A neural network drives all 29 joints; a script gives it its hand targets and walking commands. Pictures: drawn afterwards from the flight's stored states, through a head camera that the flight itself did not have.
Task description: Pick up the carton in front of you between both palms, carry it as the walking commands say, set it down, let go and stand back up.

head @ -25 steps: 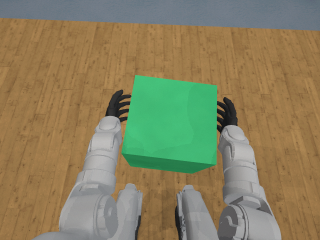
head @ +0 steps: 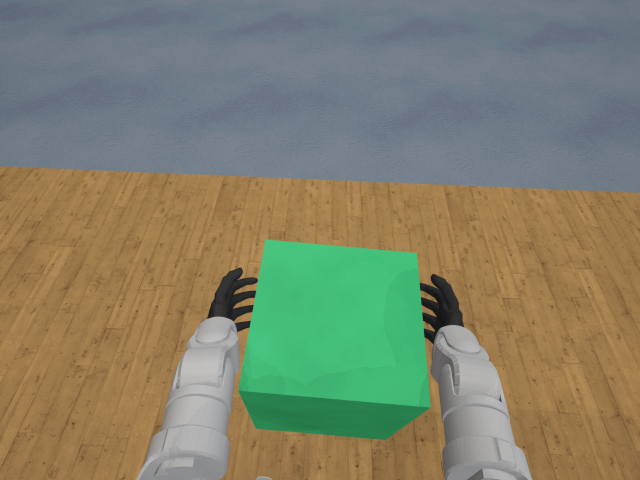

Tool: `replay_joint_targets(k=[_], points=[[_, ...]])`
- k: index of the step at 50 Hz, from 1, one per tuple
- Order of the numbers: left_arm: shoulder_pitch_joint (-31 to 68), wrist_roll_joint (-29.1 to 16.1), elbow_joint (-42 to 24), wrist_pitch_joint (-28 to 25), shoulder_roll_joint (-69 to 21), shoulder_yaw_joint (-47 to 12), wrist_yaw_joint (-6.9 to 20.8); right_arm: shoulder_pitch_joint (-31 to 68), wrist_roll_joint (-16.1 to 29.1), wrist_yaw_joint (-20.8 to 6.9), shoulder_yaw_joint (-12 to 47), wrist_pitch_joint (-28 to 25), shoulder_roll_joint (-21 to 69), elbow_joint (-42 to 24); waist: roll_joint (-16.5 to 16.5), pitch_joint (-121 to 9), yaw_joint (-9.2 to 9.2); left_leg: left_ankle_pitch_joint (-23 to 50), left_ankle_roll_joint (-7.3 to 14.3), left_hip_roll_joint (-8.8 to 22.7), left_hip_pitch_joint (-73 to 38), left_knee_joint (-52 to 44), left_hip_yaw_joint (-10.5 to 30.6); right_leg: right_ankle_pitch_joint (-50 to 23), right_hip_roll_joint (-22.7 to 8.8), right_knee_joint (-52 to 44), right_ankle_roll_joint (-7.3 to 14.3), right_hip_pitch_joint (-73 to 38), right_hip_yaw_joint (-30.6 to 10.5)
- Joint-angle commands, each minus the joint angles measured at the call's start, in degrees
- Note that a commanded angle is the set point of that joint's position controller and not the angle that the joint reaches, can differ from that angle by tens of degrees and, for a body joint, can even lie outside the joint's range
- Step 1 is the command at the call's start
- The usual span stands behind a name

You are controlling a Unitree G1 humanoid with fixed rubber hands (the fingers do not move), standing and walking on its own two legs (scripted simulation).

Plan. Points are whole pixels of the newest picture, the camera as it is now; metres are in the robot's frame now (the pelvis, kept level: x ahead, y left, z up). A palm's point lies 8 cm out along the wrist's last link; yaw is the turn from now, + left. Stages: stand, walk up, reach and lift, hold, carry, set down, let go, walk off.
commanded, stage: reach and lift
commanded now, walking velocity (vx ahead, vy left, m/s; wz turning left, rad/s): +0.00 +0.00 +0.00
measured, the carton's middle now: (330, 347) +0.32 +0.00 -0.08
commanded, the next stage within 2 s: hold in 1.20 s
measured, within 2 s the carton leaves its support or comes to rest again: neither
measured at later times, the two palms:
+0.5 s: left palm (207, 316) +0.29 +0.15 +0.06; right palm (462, 320) +0.29 -0.15 +0.06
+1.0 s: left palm (206, 303) +0.30 +0.15 +0.07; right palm (463, 308) +0.30 -0.15 +0.07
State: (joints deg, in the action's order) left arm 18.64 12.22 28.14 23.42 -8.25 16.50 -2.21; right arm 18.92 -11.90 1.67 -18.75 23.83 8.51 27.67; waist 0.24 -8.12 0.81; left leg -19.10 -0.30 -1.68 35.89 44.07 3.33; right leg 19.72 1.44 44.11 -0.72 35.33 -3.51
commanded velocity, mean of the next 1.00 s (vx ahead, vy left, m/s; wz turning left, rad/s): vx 0.00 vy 0.00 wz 0.00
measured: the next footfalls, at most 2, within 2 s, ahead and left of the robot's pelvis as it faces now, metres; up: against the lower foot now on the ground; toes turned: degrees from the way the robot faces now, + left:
none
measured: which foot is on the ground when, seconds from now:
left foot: down 0.00-1.00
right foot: down 0.00-1.00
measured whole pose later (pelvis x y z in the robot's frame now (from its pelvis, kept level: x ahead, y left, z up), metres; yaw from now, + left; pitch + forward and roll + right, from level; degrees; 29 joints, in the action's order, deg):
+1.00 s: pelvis +0.01 +0.00 +0.04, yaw +0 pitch -5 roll +0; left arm 15.6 16.7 17.3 38.1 -8.9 13.7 0.4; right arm 16.6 -16.8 -0.5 -14.8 37.7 9.1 18.2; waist 0.3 1.1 -0.1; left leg -11.0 -0.3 -0.9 5.5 21.5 3.5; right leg 11.6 0.9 21.8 -0.4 5.1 -3.9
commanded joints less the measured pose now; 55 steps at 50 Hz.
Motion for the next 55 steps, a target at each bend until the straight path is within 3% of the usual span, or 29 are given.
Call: replay_joint_targets(k=[1, 7, 17, 27, 45, 55], points=[[27.3, -9.1, -1.1, 1.5, -57.7, -34.4, 14.1, 25.8, 8.8, -14.3, 35.5, 1.8, 57.7, 0.7, -0.5, -19.6, -0.23, 18.8, 0.6, -4.2, -19.2, -9.3, 1.9, -18.8, 4.5, -9.4, 0.5, -15.9, -1.2], [25.1, -10.1, -6.2, 6.4, -57.1, -36.0, 15.1, 23.9, 9.5, -14.9, 37.3, 6.6, 57.2, -3.9, -0.1, -12.5, -0.64, 18.6, 0.4, -3.5, -26.5, -16.3, 1.8, -18.3, 3.8, -16.8, 0.6, -23.5, -1.3], [29.7, -6.7, -3.3, 10.2, -54.9, -27.9, 16.8, 27.8, 5.8, -16.2, 29.2, 9.9, 55.6, -0.5, 0.1, -0.9, -0.73, 6.5, 1.1, -3.1, -27.5, -21.6, 0.5, -6.7, 2.8, -22.0, 1.4, -24.7, -0.6], [33.8, -6.8, -5.0, 9.8, -55.5, -28.9, 17.2, 32.2, 6.3, -16.5, 30.7, 9.5, 56.4, -2.4, 0.1, -6.0, -0.92, 8.0, 1.0, -3.2, -30.1, -21.7, 0.2, -8.1, 3.0, -22.1, 1.0, -27.6, -0.3], [24.7, -8.6, -11.7, 12.2, -54.1, -31.7, 16.1, 23.2, 7.7, -15.8, 32.7, 11.9, 54.3, -8.9, -0.4, -6.6, -0.89, 20.3, 0.1, -3.4, -35.5, -24.1, 0.8, -19.9, 3.8, -24.4, 0.5, -32.3, -0.7], [22.8, -9.6, -14.7, 13.7, -53.7, -32.8, 15.8, 21.4, 8.8, -15.6, 34.2, 13.2, 53.7, -12.0, -0.3, -5.6, -0.92, 21.8, 0.0, -3.6, -36.5, -24.8, 1.0, -21.1, 4.0, -25.1, 0.3, -33.3, -0.9]])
